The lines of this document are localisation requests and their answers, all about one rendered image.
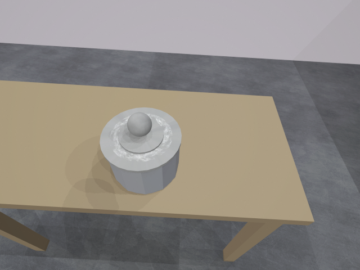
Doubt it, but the knob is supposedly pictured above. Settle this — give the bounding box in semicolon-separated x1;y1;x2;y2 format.
127;112;152;137

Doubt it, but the pot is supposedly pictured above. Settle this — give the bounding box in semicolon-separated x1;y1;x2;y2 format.
110;151;179;194

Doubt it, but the lid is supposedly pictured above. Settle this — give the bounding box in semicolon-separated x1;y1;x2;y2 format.
100;107;182;173

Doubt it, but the table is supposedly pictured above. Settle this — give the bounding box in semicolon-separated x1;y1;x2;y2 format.
0;80;314;262

